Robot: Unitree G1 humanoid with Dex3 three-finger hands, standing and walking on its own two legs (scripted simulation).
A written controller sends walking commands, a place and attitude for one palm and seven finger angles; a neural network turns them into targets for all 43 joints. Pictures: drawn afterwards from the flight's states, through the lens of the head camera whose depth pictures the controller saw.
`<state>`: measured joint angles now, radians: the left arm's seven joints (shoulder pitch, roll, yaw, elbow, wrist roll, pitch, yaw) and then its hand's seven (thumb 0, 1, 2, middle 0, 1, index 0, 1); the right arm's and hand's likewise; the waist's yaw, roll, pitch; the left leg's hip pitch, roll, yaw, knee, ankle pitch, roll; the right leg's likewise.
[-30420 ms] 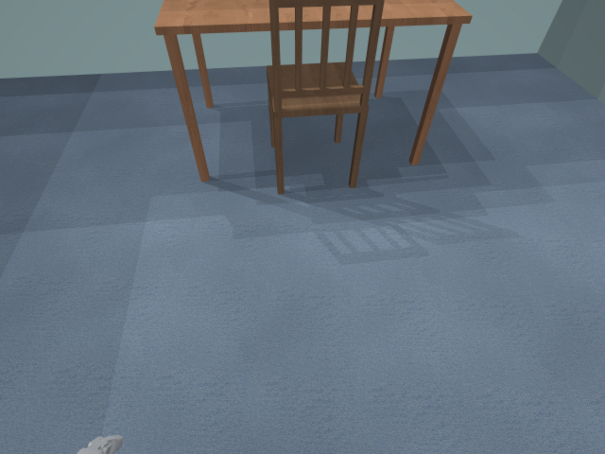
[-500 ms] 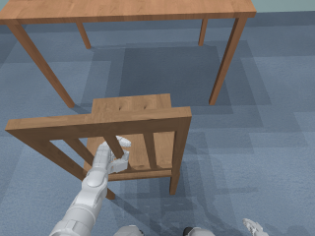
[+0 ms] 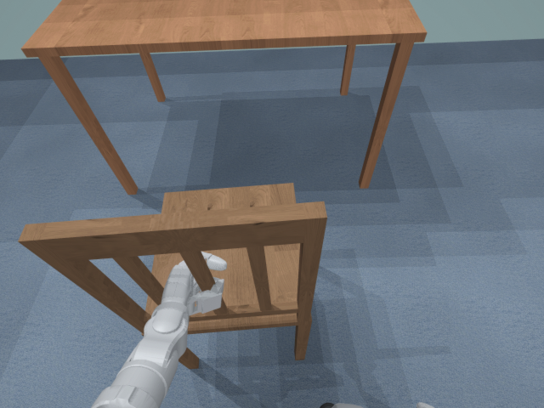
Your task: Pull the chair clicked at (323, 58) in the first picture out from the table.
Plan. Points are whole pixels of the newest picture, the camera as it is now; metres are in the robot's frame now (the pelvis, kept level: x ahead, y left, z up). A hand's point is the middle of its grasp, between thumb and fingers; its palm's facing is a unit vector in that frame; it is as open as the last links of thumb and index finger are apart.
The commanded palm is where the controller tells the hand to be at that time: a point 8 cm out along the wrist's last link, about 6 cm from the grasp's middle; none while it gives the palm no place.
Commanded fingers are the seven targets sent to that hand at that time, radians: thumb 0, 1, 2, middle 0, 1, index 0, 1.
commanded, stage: stop walking, hand still on the chair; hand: left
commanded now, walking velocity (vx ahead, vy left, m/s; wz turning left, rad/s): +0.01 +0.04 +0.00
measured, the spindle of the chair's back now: (207, 284) +0.32 +0.14 -0.08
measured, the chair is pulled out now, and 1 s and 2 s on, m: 0.62 0.62 0.62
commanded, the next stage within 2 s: open the thumb and straighten the fingers in 0.60 s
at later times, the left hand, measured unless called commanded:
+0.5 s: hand (215, 295) +0.29 +0.12 -0.07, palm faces +0.00 -0.99 -0.16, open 5.6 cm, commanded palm +0.27 +0.17 -0.05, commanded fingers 0.00 0.90 0.90 -0.50 -1.45 -0.50 -1.45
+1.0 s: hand (210, 290) +0.30 +0.13 -0.07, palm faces +0.01 -0.99 -0.14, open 9.6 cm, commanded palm +0.28 +0.18 -0.05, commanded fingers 0.00 -0.55 0.20 -0.35 -1.01 -0.35 -1.01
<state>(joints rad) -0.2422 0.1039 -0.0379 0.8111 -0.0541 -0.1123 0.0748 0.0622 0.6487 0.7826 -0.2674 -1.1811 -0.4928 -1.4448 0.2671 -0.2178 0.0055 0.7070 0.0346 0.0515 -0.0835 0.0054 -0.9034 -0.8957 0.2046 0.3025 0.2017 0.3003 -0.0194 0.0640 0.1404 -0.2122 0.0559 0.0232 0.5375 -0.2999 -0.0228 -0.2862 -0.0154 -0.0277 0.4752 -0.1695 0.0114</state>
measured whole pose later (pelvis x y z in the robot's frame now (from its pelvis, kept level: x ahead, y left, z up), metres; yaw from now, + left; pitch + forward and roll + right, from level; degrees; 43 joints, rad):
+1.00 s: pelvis +0.03 +0.00 -0.01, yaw +1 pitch +7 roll +0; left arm 0.01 0.14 -0.03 0.41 -0.06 0.07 0.08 0.02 0.02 0.48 -0.40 -1.32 -0.48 -1.40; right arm 0.24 -0.26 -0.02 0.64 0.04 -0.04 -0.03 0.01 -0.90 -0.90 0.20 0.30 0.20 0.30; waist -0.06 0.02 -0.03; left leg -0.41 0.03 0.01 0.66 -0.38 -0.02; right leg -0.50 -0.04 -0.03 0.66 -0.28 0.01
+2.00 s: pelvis +0.03 -0.01 -0.04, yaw +4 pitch +9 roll +0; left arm 0.38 0.19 -0.06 -0.01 -0.08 0.19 0.03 -0.01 -0.54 0.21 -0.02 -0.01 0.00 0.00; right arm 0.24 -0.26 0.01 0.51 0.04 -0.13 -0.08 0.01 -0.90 -0.90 0.20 0.30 0.20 0.30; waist -0.04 0.06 -0.08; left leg -0.57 0.03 -0.05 0.89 -0.49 -0.04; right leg -0.64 -0.06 -0.08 0.88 -0.40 0.00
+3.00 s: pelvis +0.03 +0.00 -0.05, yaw +4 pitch +8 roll -2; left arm 0.69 0.29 0.11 -0.43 -0.16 -0.13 -0.04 -0.01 -0.46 0.25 -0.02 -0.02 -0.04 -0.03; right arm 0.23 -0.21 -0.02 0.53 0.07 -0.14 -0.10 0.01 -0.90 -0.90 0.20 0.30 0.20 0.30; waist 0.03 0.07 -0.09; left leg -0.57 0.04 -0.06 0.97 -0.53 -0.03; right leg -0.63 -0.05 -0.09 0.92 -0.42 0.01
